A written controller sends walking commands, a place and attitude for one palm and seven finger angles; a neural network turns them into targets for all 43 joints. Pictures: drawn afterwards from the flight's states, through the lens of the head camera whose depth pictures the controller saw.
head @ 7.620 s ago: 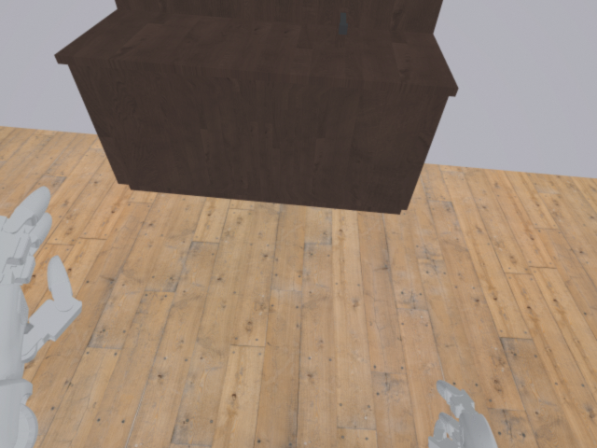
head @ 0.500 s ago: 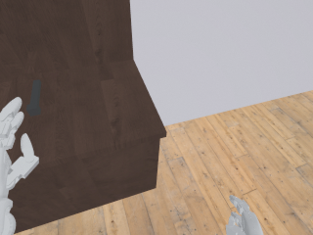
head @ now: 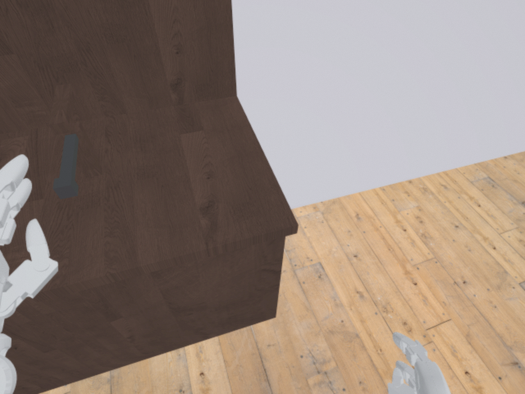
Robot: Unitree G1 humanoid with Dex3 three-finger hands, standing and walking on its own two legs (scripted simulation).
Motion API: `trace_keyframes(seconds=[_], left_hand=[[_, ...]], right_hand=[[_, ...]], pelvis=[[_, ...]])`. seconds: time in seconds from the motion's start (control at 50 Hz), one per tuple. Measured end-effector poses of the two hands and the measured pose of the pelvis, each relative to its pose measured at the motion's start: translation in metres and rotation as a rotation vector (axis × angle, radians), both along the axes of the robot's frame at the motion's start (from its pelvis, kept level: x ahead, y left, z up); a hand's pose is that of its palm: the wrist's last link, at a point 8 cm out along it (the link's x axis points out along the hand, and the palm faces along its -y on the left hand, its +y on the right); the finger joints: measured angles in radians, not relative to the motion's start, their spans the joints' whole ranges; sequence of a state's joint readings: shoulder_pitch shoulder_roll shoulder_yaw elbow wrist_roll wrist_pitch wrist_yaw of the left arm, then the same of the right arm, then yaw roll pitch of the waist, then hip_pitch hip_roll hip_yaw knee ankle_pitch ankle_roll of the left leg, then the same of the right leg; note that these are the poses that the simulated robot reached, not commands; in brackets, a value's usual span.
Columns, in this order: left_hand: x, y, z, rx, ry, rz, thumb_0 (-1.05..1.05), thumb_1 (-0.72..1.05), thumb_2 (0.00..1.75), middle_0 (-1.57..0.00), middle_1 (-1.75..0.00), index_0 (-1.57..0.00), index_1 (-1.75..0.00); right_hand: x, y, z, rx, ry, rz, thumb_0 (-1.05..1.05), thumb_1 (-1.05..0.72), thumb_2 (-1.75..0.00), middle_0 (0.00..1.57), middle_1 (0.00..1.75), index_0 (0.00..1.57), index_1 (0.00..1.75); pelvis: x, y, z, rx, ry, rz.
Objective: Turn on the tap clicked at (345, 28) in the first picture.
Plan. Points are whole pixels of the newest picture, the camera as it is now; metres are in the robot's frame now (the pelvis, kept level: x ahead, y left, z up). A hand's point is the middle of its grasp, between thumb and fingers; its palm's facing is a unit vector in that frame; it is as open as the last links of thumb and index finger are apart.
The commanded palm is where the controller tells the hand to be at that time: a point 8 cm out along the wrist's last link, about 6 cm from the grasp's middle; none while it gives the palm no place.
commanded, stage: come to a stop and stand still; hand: left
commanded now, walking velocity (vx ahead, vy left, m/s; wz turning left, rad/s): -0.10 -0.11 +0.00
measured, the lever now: (66, 187) +0.42 +0.37 +0.06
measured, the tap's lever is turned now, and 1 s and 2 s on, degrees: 0 0 0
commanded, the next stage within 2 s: look again from close up in 1.20 s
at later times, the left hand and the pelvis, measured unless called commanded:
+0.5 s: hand (45, 237) +0.24 +0.26 +0.18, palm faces +0.37 -0.83 -0.41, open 7.4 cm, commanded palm +0.20 +0.30 +0.19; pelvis +0.03 +0.02 +0.01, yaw -1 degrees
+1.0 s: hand (24, 242) +0.24 +0.29 +0.17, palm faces +0.39 -0.84 -0.37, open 7.4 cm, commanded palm +0.20 +0.31 +0.19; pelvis +0.04 +0.04 +0.02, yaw -1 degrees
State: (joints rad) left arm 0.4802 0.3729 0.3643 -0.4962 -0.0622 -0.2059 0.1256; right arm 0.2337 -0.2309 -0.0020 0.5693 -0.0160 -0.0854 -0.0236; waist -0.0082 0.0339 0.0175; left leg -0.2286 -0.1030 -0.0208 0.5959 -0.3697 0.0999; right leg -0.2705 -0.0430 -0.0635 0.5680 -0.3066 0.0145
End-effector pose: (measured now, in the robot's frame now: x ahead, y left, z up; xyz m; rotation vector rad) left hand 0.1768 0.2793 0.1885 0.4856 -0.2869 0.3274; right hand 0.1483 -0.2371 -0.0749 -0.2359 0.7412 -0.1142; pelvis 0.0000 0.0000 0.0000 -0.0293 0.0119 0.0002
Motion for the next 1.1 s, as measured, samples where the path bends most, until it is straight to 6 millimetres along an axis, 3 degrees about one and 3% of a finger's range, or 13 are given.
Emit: trace_keyframes(seconds=[0.08, 0.22, 0.36, 0.44, 0.6, 0.7, 0.78, 0.86, 1.0, 1.1], left_hand=[[0.001, 0.003, -0.001, -0.008, -0.033, -0.012, 0.02, 0.89, 0.9, -0.21, -0.3, -0.21, -0.3], [0.005, 0.025, -0.015, -0.043, -0.045, 0.032, 0.02, 0.89, 0.9, -0.21, -0.3, -0.21, -0.3], [0.021, 0.012, 0.013, -0.009, -0.055, 0.012, 0.02, 0.89, 0.9, -0.21, -0.3, -0.21, -0.3], [0.025, 0.009, 0.018, 0.012, -0.007, -0.003, 0.02, 0.89, 0.9, -0.21, -0.3, -0.21, -0.3], [0.04, 0.036, -0.014, -0.093, 0.109, 0.082, 0.01, 0.89, 0.9, -0.21, -0.3, -0.21, -0.3], [0.052, 0.033, -0.013, -0.13, 0.074, 0.052, 0.02, 0.89, 0.9, -0.21, -0.3, -0.21, -0.3], [0.053, 0.023, 0.002, -0.094, 0.02, -0.023, 0.02, 0.89, 0.9, -0.21, -0.3, -0.21, -0.3], [0.045, 0.026, 0.011, -0.037, 0.022, -0.039, 0.02, 0.89, 0.9, -0.21, -0.3, -0.21, -0.3], [0.026, 0.045, -0.004, -0.075, 0.079, 0.061, 0.02, 0.89, 0.9, -0.21, -0.3, -0.21, -0.3], [0.022, 0.041, -0.008, -0.133, 0.056, 0.077, 0.02, 0.89, 0.9, -0.21, -0.3, -0.21, -0.3]], right_hand=[[0.013, 0.012, -0.006, 0.016, 0.035, 0.037, 0.02, -0.91, -0.89, 0.2, 0.3, 0.2, 0.3], [0.035, 0.033, -0.001, -0.004, 0.012, 0.035, 0.02, -0.91, -0.89, 0.2, 0.3, 0.2, 0.3], [0.051, 0.06, 0.012, 0.078, -0.066, 0.089, 0.02, -0.91, -0.89, 0.2, 0.3, 0.2, 0.3], [0.057, 0.057, 0.012, 0.094, -0.066, 0.076, 0.02, -0.91, -0.89, 0.2, 0.3, 0.2, 0.3], [0.057, 0.032, 0.014, 0.0, 0.004, -0.007, 0.02, -0.91, -0.89, 0.2, 0.3, 0.2, 0.3], [0.063, 0.025, 0.025, -0.049, -0.012, -0.015, 0.02, -0.91, -0.89, 0.2, 0.3, 0.2, 0.3], [0.068, 0.029, 0.034, -0.044, -0.055, -0.016, 0.02, -0.91, -0.89, 0.2, 0.3, 0.2, 0.3], [0.069, 0.038, 0.035, -0.015, -0.081, -0.022, 0.02, -0.91, -0.89, 0.2, 0.3, 0.2, 0.3], [0.057, 0.052, 0.025, 0.015, -0.046, 0.003, 0.01, -0.91, -0.89, 0.2, 0.3, 0.2, 0.3], [0.047, 0.058, 0.019, 0.016, -0.018, 0.031, 0.02, -0.91, -0.89, 0.2, 0.3, 0.2, 0.3]], pelvis=[[0.002, 0.003, -0.003, -0.008, -0.008, 0.022], [0.008, 0.015, -0.008, 0.022, -0.047, -0.011], [0.018, 0.013, 0.006, 0.038, -0.023, -0.007], [0.026, 0.016, 0.011, 0.0, -0.007, -0.009], [0.045, 0.024, 0.014, 0.006, 0.003, -0.018], [0.046, 0.027, 0.015, 0.011, -0.007, -0.013], [0.044, 0.03, 0.015, 0.009, -0.007, -0.015], [0.042, 0.032, 0.016, 0.005, 0.0, -0.02], [0.036, 0.036, 0.017, 0.005, -0.003, -0.019], [0.029, 0.036, 0.017, 0.008, -0.015, -0.012]])
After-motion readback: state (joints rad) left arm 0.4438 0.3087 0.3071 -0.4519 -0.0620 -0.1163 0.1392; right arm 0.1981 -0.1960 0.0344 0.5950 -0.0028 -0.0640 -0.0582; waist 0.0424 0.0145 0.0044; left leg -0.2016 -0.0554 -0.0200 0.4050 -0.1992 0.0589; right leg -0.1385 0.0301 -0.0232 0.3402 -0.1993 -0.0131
